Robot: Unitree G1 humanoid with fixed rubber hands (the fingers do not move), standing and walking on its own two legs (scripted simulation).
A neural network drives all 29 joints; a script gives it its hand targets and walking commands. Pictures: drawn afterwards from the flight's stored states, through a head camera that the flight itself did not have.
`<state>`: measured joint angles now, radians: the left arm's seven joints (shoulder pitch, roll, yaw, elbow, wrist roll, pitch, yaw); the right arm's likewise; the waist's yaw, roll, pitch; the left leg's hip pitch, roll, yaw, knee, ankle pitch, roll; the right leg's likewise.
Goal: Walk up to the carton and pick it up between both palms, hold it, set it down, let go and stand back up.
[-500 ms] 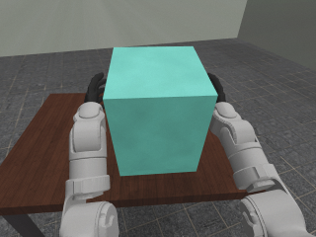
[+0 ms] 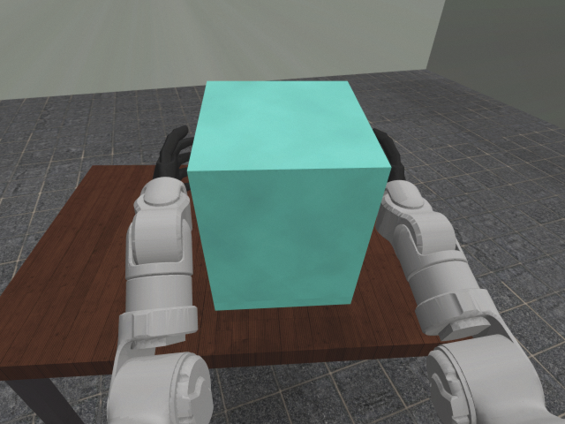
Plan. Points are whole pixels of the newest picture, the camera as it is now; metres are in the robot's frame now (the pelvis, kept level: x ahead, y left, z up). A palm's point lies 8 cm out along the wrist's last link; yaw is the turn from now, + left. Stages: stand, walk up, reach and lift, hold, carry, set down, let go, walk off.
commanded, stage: hold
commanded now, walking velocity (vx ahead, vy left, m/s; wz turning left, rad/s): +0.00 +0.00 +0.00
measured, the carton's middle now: (281, 196) +0.39 +0.00 +0.19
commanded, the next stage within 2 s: set down in 1.14 s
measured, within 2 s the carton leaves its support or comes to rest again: neither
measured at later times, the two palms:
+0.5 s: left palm (170, 185) +0.37 +0.15 +0.22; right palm (387, 186) +0.37 -0.14 +0.22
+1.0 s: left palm (173, 185) +0.37 +0.15 +0.22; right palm (389, 187) +0.37 -0.14 +0.22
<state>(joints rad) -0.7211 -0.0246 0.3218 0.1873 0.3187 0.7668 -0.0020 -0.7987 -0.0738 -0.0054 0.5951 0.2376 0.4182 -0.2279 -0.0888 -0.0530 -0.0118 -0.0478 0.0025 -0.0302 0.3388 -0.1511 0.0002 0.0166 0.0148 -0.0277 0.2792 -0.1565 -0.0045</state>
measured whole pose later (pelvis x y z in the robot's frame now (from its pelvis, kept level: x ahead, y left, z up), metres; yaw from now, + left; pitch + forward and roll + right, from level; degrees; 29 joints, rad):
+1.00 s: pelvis +0.00 +0.00 +0.00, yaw +0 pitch -8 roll -1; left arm -0.70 -0.03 0.31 0.14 0.32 0.77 0.00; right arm -0.78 -0.08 0.01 0.55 0.25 0.42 -0.23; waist -0.10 -0.05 0.00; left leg -0.04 0.00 -0.03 0.34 -0.16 0.00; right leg 0.02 0.02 -0.03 0.28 -0.16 0.00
